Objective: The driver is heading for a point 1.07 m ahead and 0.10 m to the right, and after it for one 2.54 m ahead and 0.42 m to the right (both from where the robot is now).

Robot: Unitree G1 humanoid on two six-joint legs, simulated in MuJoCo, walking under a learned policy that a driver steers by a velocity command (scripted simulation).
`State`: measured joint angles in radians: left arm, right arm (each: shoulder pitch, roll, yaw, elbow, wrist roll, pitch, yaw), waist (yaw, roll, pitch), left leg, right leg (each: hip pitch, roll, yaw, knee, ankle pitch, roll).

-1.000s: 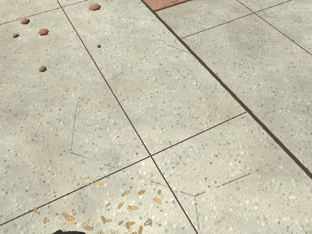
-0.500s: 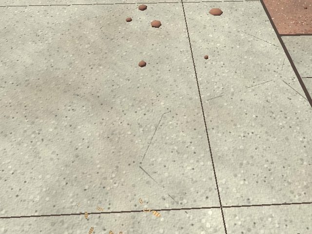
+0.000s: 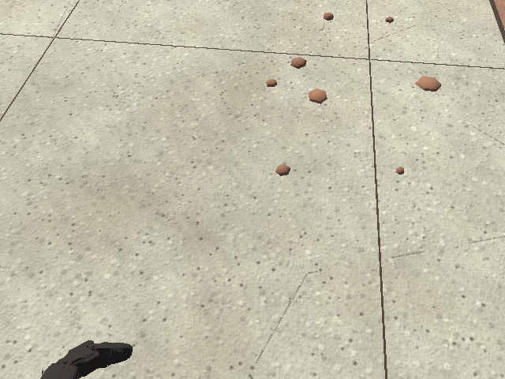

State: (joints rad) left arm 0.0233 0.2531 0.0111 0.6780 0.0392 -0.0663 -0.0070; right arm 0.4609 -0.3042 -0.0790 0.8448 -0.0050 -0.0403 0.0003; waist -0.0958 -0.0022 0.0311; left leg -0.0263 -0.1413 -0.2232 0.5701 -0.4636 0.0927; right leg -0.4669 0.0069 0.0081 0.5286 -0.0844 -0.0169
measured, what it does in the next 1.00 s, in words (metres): walks ahead: left foot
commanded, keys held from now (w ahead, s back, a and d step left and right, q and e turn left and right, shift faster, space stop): w+q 0.12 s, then w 0.70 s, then w+e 0.18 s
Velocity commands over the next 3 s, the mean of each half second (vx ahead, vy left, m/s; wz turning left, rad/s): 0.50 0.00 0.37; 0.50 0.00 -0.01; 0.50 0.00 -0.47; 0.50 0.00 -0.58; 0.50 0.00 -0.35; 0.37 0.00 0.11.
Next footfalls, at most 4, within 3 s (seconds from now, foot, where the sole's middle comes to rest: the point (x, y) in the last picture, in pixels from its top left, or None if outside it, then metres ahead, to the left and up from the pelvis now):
0.48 left None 0.37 0.14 -0.76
1.02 right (238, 293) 0.70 0.01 -0.76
1.54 left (179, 212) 1.00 0.17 -0.76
2.06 right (267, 164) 1.18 -0.13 -0.76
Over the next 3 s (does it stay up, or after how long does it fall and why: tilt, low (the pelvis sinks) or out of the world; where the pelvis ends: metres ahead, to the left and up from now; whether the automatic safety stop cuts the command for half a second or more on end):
stays up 1.48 -0.24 0.02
